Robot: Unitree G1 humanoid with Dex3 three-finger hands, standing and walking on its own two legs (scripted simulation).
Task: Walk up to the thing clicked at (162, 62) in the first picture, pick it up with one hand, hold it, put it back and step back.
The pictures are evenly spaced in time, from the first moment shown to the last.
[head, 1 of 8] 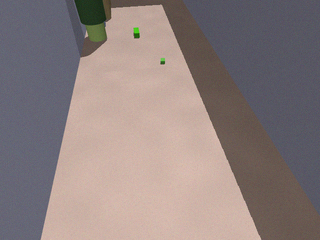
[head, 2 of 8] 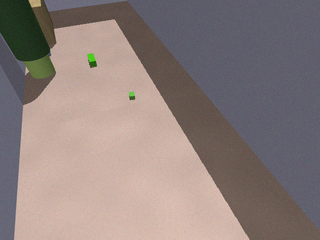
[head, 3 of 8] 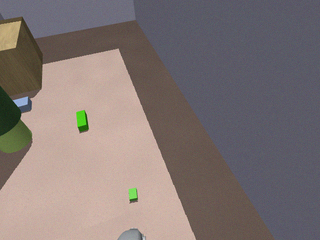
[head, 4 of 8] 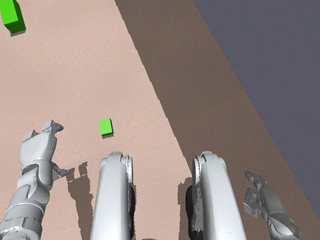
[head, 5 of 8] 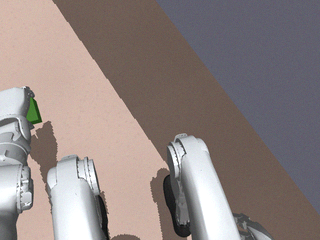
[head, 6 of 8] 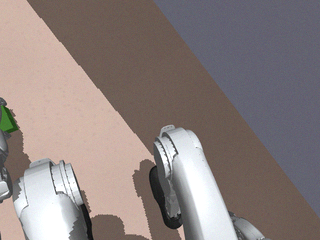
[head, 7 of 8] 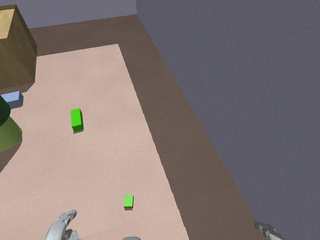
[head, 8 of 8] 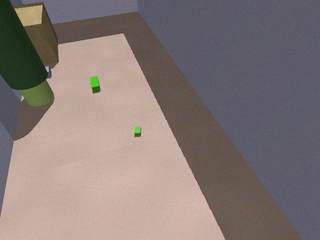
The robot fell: no
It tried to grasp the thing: yes
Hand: left
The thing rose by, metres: 0.69
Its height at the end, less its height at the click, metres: +0.00
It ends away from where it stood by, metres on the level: 0.01
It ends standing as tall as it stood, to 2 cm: yes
